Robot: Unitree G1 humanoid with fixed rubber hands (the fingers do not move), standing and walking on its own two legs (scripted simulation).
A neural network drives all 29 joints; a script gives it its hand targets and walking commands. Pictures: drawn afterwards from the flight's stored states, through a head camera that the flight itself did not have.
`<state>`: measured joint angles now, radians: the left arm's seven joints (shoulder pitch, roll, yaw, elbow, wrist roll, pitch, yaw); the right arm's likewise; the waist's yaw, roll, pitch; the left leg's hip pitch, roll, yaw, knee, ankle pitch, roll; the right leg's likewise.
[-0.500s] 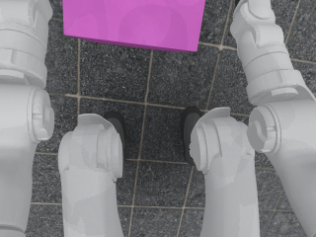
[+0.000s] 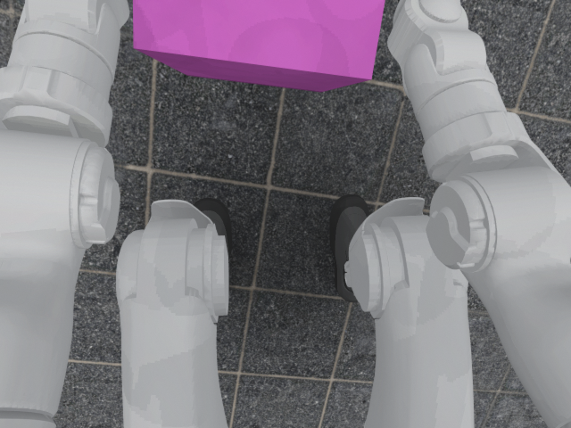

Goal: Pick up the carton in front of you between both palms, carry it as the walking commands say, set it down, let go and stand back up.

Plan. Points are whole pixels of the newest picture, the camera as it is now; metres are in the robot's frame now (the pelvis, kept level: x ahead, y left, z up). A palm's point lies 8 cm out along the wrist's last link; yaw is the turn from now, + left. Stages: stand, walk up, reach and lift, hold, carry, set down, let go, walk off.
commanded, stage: reach and lift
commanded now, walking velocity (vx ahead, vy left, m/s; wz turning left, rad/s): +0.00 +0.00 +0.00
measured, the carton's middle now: out of the picture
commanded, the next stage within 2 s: none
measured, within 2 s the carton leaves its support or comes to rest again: leaves its support in 0.14 s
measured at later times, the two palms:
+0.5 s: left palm out of the picture +0.52 +0.20 -0.05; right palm out of the picture +0.51 -0.10 -0.06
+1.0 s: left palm out of the picture +0.48 +0.19 +0.10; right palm out of the picture +0.49 -0.11 +0.10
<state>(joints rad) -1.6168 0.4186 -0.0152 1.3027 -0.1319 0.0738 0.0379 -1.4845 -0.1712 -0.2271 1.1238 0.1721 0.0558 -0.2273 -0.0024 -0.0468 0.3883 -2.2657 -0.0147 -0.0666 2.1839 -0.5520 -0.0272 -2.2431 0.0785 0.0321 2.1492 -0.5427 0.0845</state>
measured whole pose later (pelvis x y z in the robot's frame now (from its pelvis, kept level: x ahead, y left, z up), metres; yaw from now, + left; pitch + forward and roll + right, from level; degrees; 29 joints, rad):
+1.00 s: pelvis +0.03 -0.01 +0.16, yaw +4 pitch +42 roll -1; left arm -0.90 0.04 0.33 0.66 0.16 0.38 0.01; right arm -0.83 0.11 -0.46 0.54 -0.14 0.32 -0.11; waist 0.01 -0.01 -0.20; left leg -1.86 -0.09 -0.10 1.64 -0.50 -0.06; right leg -1.84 0.12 0.10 1.64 -0.53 0.07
